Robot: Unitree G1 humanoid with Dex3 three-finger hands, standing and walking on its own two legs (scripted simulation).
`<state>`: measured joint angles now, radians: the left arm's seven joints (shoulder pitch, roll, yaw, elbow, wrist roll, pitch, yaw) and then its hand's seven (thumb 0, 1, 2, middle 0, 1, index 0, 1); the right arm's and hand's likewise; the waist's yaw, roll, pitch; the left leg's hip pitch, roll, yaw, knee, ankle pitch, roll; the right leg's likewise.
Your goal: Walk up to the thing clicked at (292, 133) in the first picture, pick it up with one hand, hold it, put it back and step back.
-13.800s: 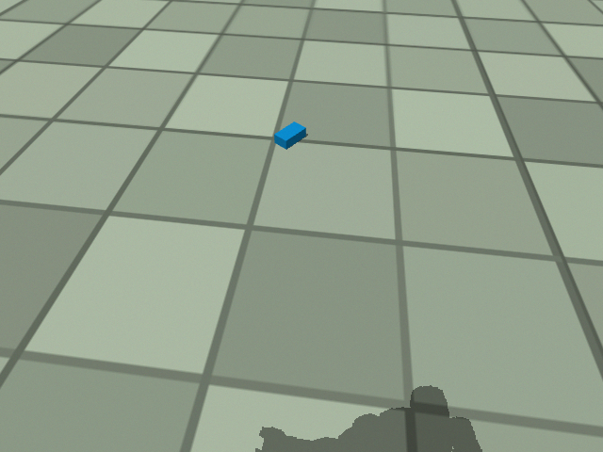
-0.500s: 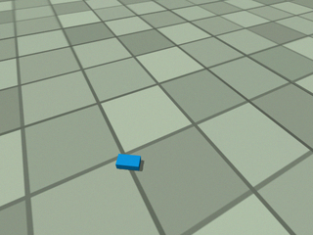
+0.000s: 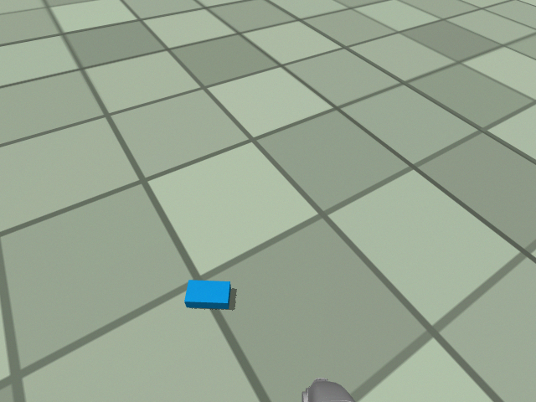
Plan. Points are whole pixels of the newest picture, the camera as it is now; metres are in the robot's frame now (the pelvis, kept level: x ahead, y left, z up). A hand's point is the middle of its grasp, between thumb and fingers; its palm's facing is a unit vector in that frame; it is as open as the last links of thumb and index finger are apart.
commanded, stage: walk up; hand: left
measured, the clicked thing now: (208, 294) +0.61 +0.22 -0.75
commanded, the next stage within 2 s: none
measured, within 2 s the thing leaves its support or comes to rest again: neither
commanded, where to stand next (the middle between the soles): +0.23 -0.02 m, yaw -1 degrees
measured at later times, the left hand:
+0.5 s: hand (140, 354) +0.23 +0.23 -0.16, palm faces -0.02 -0.93 -0.36, open 7.4 cm
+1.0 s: hand (139, 349) +0.24 +0.24 -0.16, palm faces -0.02 -0.91 -0.42, open 7.4 cm
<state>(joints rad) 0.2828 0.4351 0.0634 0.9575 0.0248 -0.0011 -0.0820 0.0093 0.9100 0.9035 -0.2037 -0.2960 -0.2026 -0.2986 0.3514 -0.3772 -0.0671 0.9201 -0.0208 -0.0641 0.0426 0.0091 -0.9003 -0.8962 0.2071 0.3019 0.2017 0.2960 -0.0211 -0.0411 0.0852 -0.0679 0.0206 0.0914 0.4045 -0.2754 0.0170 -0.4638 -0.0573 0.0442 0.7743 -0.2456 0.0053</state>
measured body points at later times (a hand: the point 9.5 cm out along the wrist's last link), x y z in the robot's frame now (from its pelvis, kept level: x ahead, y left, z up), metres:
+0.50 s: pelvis +0.17 -0.03 -0.02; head +0.20 -0.03 +0.43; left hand +0.23 +0.28 -0.13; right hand +0.25 -0.35 -0.12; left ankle +0.27 +0.09 -0.73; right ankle +0.14 -0.15 -0.74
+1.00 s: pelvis +0.18 -0.04 -0.02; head +0.20 -0.05 +0.43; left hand +0.24 +0.28 -0.13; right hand +0.30 -0.34 -0.15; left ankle +0.27 +0.09 -0.74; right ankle +0.17 -0.17 -0.74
